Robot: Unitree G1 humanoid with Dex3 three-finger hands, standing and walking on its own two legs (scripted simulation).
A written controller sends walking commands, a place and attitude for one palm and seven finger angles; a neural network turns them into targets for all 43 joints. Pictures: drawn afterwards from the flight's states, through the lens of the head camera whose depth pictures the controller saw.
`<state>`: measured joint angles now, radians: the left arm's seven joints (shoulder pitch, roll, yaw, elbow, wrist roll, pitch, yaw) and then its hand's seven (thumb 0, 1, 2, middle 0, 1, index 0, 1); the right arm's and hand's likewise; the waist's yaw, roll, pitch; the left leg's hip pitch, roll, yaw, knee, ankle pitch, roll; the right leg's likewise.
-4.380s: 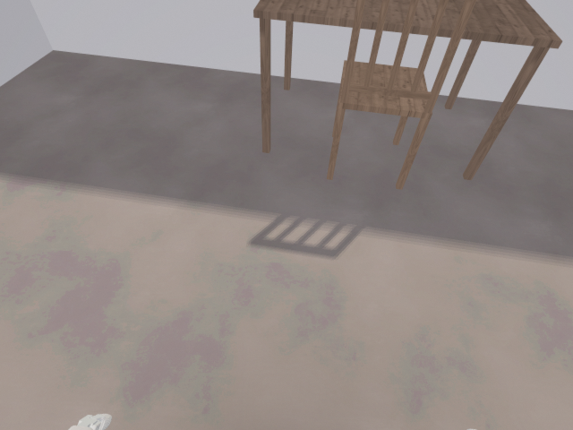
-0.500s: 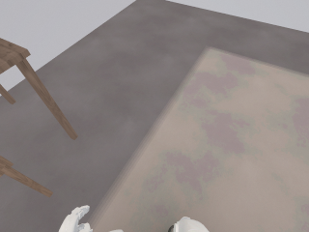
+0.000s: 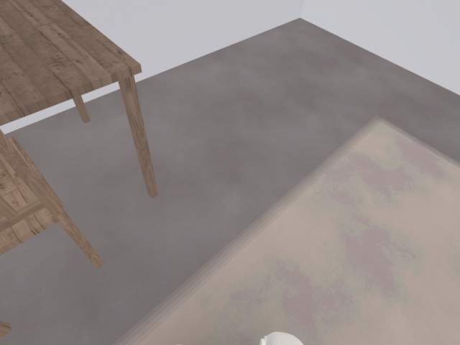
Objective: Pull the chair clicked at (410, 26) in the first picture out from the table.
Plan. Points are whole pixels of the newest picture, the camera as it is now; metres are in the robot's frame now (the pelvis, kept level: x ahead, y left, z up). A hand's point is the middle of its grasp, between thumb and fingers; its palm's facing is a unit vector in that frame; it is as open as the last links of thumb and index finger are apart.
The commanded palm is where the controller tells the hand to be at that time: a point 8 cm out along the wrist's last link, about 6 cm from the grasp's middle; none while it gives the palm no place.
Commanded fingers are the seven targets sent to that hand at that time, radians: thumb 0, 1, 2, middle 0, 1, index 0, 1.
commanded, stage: turn to face it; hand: left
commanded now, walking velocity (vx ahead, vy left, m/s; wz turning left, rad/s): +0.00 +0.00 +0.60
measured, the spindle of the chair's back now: out of the picture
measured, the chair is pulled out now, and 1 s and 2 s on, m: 0.00 0.00 0.00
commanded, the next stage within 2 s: take the last steps up to it in 1.14 s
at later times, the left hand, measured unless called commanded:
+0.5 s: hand out of the picture +0.02 +0.14 -0.14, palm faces +0.31 -0.91 -0.28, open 7.4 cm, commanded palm none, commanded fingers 0.00 0.90 0.90 -0.20 -0.30 -0.20 -0.30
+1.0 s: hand out of the picture -0.10 +0.18 -0.16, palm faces +0.57 -0.78 -0.28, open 7.4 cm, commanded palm none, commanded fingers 0.00 0.90 0.90 -0.20 -0.30 -0.20 -0.30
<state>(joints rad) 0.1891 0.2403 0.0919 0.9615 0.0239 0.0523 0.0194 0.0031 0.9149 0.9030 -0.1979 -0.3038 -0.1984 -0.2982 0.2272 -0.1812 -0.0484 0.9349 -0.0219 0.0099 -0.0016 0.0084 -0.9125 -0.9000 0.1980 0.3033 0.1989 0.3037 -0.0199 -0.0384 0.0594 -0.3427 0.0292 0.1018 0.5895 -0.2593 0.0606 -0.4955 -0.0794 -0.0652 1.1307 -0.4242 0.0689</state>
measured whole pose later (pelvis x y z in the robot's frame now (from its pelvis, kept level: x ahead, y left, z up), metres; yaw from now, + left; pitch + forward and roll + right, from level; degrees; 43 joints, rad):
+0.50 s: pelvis -0.01 -0.07 +0.01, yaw +19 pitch -1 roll +2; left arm 0.21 0.17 0.03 0.88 0.03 0.02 0.03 0.00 0.91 0.90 -0.20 -0.30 -0.20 -0.30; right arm 0.18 -0.28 -0.10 0.92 -0.02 0.08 0.04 0.01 -0.91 -0.90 0.20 0.30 0.20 0.30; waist -0.03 0.04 0.06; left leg -0.54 0.00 -0.01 1.15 -0.37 -0.06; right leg -0.21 -0.09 -0.13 0.53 -0.30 0.00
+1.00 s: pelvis -0.03 -0.04 +0.01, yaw +34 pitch +0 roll -1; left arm 0.21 0.27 0.07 0.92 0.02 0.06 0.02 0.01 0.91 0.90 -0.20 -0.30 -0.20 -0.30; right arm 0.13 -0.21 -0.03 0.90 -0.02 0.03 0.01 0.01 -0.90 -0.90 0.20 0.30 0.20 0.30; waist 0.01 -0.02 0.09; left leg -0.23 0.00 0.01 0.50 -0.28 0.03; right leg -0.44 -0.09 -0.04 0.97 -0.45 0.09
